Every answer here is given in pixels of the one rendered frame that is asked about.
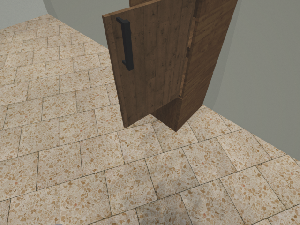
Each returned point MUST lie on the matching cupboard door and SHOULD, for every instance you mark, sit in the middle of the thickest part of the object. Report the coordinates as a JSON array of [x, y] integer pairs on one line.
[[160, 31]]

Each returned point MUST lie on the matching handle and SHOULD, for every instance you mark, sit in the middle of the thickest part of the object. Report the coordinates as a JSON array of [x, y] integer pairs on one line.
[[126, 35]]

